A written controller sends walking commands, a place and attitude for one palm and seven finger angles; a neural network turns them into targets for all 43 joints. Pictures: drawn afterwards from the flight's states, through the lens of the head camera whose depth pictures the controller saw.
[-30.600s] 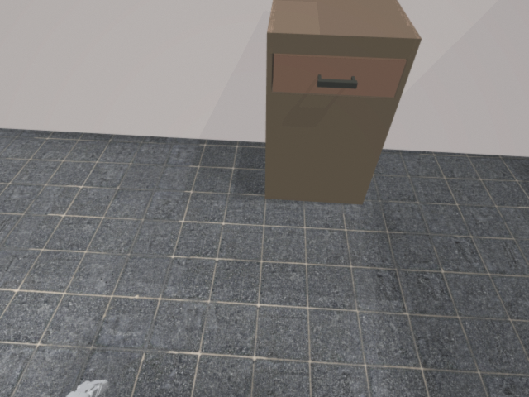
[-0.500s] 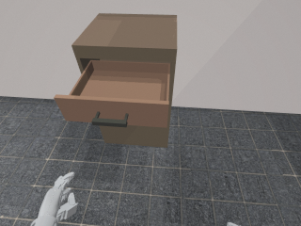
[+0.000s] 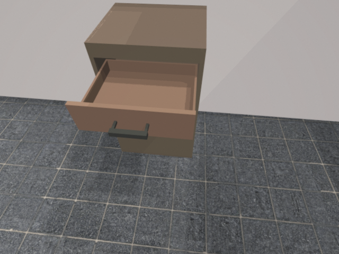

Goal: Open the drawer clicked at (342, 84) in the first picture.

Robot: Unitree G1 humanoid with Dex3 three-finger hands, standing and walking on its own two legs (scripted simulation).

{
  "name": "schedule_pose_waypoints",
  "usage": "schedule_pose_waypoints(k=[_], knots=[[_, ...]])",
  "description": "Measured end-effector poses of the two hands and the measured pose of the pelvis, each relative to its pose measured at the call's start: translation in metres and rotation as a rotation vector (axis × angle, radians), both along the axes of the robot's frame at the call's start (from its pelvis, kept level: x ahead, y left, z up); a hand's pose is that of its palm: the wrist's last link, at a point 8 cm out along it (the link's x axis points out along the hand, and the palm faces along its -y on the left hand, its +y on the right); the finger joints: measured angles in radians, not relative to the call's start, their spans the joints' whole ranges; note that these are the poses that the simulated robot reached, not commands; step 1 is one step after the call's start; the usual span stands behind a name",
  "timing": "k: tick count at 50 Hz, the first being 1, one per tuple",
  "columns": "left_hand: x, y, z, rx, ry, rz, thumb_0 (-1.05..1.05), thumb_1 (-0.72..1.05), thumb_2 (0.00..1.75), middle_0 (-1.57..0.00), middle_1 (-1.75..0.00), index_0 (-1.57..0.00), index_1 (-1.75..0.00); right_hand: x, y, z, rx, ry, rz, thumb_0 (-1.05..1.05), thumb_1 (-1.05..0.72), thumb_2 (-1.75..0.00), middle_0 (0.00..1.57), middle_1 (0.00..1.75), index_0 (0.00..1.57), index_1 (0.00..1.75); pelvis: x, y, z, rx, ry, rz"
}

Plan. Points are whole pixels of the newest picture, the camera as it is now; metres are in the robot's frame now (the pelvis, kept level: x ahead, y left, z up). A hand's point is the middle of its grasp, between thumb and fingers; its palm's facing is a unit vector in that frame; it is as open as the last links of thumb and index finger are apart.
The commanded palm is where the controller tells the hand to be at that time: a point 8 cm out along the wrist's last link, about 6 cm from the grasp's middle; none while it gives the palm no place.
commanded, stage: let the arm hang, fingers relaxed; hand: left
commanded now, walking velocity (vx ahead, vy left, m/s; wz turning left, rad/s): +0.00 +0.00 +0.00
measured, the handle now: (129, 129) +0.52 +0.18 -0.09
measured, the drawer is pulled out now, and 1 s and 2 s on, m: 0.30 0.30 0.30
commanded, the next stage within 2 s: look to check the result in 0.44 s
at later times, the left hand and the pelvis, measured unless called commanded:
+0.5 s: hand out of the picture -0.03 +0.15 -0.18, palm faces +0.04 -0.99 -0.16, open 7.3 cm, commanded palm none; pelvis -0.01 -0.01 +0.00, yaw +0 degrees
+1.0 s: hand out of the picture -0.04 +0.14 -0.17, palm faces +0.05 -0.98 -0.17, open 7.4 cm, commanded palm none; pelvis -0.01 -0.02 +0.00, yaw +0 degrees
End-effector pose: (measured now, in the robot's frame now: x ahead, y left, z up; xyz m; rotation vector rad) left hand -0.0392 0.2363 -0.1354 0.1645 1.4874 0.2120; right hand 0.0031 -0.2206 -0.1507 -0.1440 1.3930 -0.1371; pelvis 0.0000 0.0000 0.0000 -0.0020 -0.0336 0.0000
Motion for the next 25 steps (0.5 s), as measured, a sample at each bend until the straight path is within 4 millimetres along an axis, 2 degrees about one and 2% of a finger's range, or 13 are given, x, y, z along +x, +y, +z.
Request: schedule_pose_waypoints(k=[14,25], knots=[[0.018,-0.034,-0.011,-0.079,-0.062,-0.02,0.01,0.91,0.89,-0.2,-0.3,-0.2,-0.3,-0.031,0.009,0.002,0.025,0.055,-0.034,0.01,-0.92,-0.9,0.19,0.3,0.2,0.3,-0.007,-0.006,0.001,0.002,-0.006,-0.001],[0.009,-0.037,-0.011,-0.074,-0.042,-0.006,0.0,0.91,0.89,-0.2,-0.3,-0.2,-0.3,-0.046,0.013,0.001,0.036,0.085,-0.056,0.0,-0.91,-0.9,0.19,0.3,0.2,0.3,-0.008,-0.01,0.001,0.0,-0.004,-0.001]])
